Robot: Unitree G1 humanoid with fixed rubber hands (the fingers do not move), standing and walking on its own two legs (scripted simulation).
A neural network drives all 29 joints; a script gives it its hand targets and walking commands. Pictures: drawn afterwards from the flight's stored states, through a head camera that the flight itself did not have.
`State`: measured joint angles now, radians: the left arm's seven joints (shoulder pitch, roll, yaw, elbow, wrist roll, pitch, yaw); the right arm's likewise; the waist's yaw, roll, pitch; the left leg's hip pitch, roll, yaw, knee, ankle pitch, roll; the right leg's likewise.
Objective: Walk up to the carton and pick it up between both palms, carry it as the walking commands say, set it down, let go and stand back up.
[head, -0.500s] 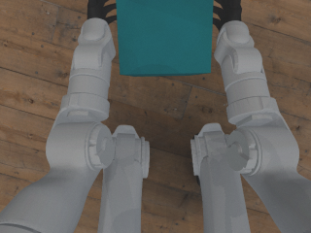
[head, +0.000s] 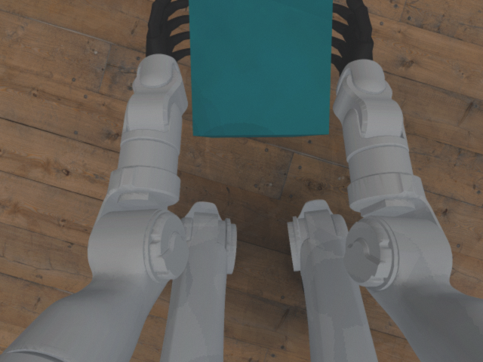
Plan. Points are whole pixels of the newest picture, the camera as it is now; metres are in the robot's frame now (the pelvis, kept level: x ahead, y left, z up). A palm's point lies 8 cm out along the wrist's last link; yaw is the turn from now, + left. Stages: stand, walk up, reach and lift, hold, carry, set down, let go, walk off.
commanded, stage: reach and lift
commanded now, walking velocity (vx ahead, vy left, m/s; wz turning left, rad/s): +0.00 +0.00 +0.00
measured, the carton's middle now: (255, 86) +0.50 +0.01 -0.19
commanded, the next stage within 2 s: none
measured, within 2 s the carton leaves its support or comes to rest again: neither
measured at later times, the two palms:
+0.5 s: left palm (144, 50) +0.50 +0.14 -0.03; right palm (381, 54) +0.50 -0.12 -0.03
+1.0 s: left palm (115, 37) +0.48 +0.14 +0.04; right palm (422, 44) +0.48 -0.12 +0.04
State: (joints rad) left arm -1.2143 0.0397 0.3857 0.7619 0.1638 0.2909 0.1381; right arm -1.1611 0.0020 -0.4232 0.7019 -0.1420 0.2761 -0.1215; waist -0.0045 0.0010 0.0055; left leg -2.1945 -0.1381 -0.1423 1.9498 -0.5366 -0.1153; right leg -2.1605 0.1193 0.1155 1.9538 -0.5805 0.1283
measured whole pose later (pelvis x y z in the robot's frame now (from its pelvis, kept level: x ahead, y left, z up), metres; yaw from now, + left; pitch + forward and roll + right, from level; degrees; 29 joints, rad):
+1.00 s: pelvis +0.01 +0.00 +0.11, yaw +0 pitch +39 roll -1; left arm -0.98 -0.06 0.44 0.73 0.24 0.31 0.11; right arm -0.92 0.10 -0.46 0.67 -0.22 0.30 -0.10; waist 0.00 0.01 -0.13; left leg -1.79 -0.14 -0.17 1.62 -0.51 -0.10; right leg -1.76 0.13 0.14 1.62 -0.54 0.11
